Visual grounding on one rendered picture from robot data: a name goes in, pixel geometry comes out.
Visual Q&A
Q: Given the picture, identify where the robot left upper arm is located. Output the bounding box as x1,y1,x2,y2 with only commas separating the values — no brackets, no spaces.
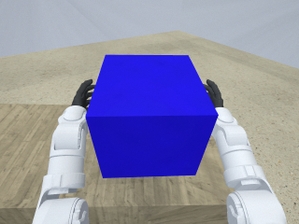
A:
34,197,90,224

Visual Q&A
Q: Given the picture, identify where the pedestal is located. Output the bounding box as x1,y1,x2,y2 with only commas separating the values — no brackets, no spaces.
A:
0,104,235,224

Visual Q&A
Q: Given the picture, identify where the robot right forearm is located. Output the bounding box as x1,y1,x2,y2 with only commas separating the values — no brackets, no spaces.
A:
211,107,287,224

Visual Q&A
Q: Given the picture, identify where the carton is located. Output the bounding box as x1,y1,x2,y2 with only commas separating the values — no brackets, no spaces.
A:
85,54,219,178

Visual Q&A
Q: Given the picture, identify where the left robot hand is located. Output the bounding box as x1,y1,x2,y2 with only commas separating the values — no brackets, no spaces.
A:
71,79,95,111

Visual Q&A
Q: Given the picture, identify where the robot left forearm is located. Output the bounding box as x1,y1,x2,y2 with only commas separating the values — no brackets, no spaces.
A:
32,105,88,224

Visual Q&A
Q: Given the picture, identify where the robot right upper arm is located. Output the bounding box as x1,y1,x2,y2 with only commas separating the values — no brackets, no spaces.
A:
226,189,286,224

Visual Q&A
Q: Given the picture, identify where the right robot hand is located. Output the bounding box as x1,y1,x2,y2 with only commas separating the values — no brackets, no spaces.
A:
203,79,224,108

